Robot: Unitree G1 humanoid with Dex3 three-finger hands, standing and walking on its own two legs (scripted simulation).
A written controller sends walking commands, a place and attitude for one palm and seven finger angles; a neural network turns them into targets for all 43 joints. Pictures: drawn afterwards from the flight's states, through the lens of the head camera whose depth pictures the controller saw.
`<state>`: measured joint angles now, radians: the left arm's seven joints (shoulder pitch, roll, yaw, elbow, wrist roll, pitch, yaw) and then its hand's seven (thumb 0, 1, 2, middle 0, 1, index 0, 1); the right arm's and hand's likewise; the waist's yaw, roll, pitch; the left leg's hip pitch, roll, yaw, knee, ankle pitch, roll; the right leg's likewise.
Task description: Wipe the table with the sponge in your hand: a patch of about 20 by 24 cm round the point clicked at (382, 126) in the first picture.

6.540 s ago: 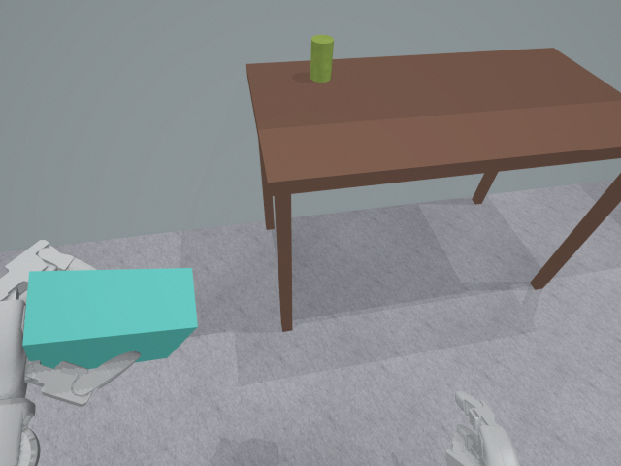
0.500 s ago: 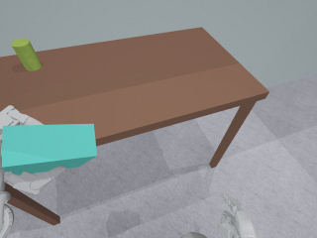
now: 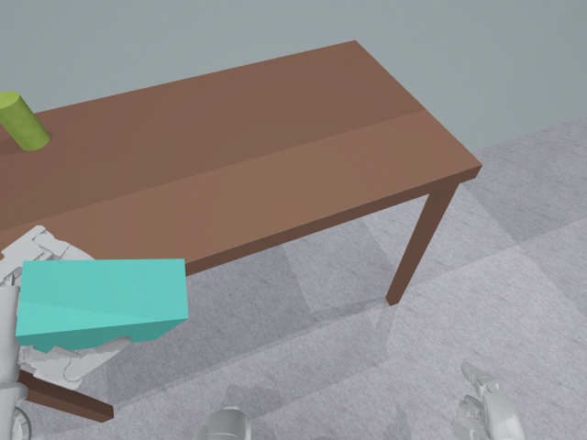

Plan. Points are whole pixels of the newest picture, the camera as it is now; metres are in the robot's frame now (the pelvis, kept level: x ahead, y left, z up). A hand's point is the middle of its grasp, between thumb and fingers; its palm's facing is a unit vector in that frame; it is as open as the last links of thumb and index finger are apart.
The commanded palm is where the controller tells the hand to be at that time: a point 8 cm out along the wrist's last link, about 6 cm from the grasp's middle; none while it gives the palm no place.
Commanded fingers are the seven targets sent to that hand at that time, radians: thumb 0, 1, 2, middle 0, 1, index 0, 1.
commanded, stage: take the last steps up to it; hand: left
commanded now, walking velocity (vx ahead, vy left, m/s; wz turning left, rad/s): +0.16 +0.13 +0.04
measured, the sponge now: (127, 306) +0.23 +0.18 +0.13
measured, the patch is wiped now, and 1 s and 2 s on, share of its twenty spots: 0.00 0.00 0.00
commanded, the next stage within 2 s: come to a stop and stand still in 0.12 s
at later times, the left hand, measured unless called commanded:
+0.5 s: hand out of the picture +0.21 +0.27 +0.17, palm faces +0.38 -0.84 -0.39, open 10.2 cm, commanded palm +0.15 +0.32 +0.17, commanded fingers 0.00 0.10 1.30 -1.20 -1.60 -1.20 -1.60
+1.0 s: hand (32, 369) +0.17 +0.23 +0.16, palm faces +0.36 -0.83 -0.42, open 10.2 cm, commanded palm +0.12 +0.27 +0.17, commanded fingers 0.00 0.10 1.30 -1.20 -1.60 -1.20 -1.60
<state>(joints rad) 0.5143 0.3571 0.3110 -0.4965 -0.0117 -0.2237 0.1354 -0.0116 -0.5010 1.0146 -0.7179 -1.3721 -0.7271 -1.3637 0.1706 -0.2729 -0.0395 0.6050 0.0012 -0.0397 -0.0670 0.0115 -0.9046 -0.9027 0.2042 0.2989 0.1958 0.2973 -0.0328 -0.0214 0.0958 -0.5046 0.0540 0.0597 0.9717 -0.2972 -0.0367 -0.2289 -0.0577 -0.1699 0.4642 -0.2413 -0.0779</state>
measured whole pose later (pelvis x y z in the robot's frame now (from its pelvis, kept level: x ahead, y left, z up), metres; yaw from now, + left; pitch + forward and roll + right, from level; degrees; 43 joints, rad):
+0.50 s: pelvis +0.00 +0.04 +0.00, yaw +1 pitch -1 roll -1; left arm 0.45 0.38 0.33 -0.57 -0.02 -0.20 0.14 -0.01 -0.50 1.02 -0.72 -1.37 -0.73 -1.37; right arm 0.19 -0.10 0.07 0.58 -0.01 -0.10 -0.03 0.01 -0.90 -0.90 0.21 0.30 0.20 0.30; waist 0.02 -0.02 0.08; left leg -0.26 0.05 0.12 0.46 -0.18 0.03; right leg -0.34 -0.02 -0.07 0.77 -0.39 0.03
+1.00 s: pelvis -0.05 -0.01 -0.01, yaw -1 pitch -2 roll +0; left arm 0.51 0.40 0.35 -0.52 -0.04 -0.19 0.15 -0.01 -0.51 1.02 -0.72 -1.38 -0.73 -1.37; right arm 0.22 -0.23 -0.01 0.59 0.01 -0.04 -0.08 0.01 -0.90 -0.90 0.20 0.30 0.19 0.30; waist -0.01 -0.04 0.06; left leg -0.23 0.02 0.06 0.50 -0.24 0.00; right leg -0.24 0.03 -0.10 0.51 -0.23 -0.06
